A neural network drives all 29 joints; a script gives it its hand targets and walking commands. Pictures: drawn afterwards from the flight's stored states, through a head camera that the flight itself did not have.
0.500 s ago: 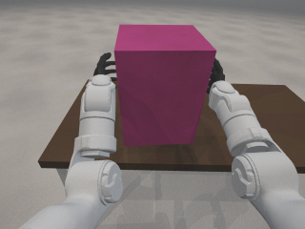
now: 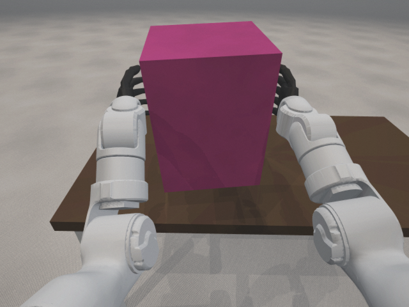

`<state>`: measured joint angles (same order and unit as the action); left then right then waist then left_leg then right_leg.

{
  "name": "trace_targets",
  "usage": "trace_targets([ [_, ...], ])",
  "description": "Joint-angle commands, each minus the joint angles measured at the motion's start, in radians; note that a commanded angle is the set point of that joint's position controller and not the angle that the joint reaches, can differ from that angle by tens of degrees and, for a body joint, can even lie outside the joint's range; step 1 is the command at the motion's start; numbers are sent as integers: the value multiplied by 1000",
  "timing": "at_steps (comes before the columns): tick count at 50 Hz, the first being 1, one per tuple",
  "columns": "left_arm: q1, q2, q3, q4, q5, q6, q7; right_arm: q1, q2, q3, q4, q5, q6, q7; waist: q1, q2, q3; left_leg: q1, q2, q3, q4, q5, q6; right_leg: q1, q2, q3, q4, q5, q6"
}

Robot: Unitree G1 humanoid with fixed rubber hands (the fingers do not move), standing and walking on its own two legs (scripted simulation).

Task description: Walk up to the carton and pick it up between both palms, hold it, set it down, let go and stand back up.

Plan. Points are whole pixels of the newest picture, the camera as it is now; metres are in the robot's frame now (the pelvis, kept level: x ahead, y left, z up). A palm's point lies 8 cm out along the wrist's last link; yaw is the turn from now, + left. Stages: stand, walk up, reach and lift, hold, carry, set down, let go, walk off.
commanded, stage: reach and lift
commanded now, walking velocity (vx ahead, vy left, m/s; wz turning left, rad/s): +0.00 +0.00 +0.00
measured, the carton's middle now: (207, 108) +0.43 +0.00 +0.25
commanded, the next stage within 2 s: hold in 0.20 s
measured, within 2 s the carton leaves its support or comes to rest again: neither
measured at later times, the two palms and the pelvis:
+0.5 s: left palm (126, 95) +0.38 +0.14 +0.30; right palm (289, 89) +0.38 -0.14 +0.31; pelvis +0.00 -0.01 +0.00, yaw +0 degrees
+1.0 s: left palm (125, 89) +0.38 +0.14 +0.31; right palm (291, 85) +0.38 -0.14 +0.31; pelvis +0.01 -0.01 +0.00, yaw +0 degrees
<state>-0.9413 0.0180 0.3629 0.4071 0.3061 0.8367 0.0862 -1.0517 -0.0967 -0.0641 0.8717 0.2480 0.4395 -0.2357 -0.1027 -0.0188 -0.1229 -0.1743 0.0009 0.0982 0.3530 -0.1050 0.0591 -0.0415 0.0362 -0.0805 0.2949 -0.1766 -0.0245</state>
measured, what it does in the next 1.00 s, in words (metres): stands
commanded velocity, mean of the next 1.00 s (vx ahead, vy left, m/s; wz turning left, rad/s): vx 0.00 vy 0.00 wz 0.00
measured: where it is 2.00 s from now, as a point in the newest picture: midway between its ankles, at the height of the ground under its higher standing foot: outside the picture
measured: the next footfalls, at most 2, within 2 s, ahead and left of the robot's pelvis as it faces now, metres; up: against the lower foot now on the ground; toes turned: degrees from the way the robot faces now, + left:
none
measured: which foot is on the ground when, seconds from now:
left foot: down 0.00-1.00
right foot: down 0.00-1.00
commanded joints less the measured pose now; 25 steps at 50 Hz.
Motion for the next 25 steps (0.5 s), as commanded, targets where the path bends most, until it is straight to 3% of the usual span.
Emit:
trace_targets([
  [1, -859, -519, -370, -90, -194, -67, -179, -896, 551, 203, -288, 135, 4, 126, -4, 31, -343, 286, 16, -107, -20, 71, -63, -88, 12, 44, -61, 123, 75],
  [2, -835, -513, -359, -65, -192, -58, -185, -898, 546, 199, -291, 143, 8, 116, -13, 47, -346, 284, 10, -101, -15, 68, -58, -72, 8, 52, -55, 141, 76],
  [5, -835, -473, -346, -73, -196, -51, -199, -883, 549, 230, -272, 186, 31, 101, 3, 58, -334, 296, 5, -100, -6, 109, -57, -69, -2, 64, -55, 212, 81],
  [8, -835, -443, -305, -48, -161, -37, -216, -871, 518, 205, -231, 188, 59, 103, 7, 47, -285, 247, 2, -93, -37, 55, -58, -53, 0, 66, -67, 155, 84],
  [9, -838, -455, -318, -64, -176, -36, -220, -868, 516, 194, -235, 195, 59, 101, 5, 76, -282, 251, 13, -101, -43, 72, -70, -55, 8, 56, -63, 156, 71],
  [10, -870, -475, -333, -96, -191, -37, -219, -917, 533, 202, -278, 206, 56, 100, 2, 59, -330, 270, 12, -101, -25, 108, -73, -63, 19, 52, -58, 172, 74],
  [12, -921, -491, -389, -177, -242, -46, -211, -922, 554, 225, -334, 235, 63, 94, -8, 93, -417, 309, 9, -111, 9, 187, -88, -60, 19, 62, -40, 228, 68],
  [14, -901, -483, -386, -181, -243, -43, -206, -856, 522, 212, -284, 227, 87, 92, -23, 115, -385, 314, 12, -111, 9, 156, -98, -73, 19, 59, -47, 198, 68],
  [15, -953, -483, -405, -203, -253, -42, -204, -899, 542, 233, -327, 235, 88, 92, -25, 99, -412, 315, 9, -112, 9, 151, -95, -93, 17, 53, -42, 190, 73],
  [18, -941, -481, -368, -129, -244, -30, -203, -928, 548, 215, -315, 239, 108, 101, 3, 78, -345, 231, 15, -113, -25, 26, -75, -127, 12, 59, -48, 75, 71],
  [19, -934, -465, -332, -73, -227, -26, -204, -920, 538, 190, -257, 228, 118, 106, 15, 65, -293, 215, 23, -121, -50, -31, -68, -128, 7, 64, -60, 30, 73],
  [20, -949, -456, -342, -80, -233, -31, -204, -919, 533, 189, -243, 223, 115, 109, 1, 61, -304, 214, 23, -118, -45, -25, -66, -133, 5, 68, -61, 45, 70],
  [22, -959, -487, -362, -100, -240, -31, -199, -952, 547, 204, -294, 236, 112, 108, 7, 70, -387, 234, 16, -118, -16, 63, -70, -117, 22, 61, -38, 109, 68],
  [25, -944, -487, -341, -79, -258, -23, -204, -941, 543, 204, -292, 260, 127, 94, 9, 84, -382, 239, 15, -123, 1, 95, -88, -108, 25, 73, -45, 153, 65],
])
